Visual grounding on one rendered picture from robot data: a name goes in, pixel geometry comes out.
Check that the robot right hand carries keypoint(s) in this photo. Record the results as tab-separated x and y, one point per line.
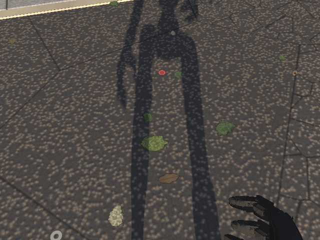
281	226

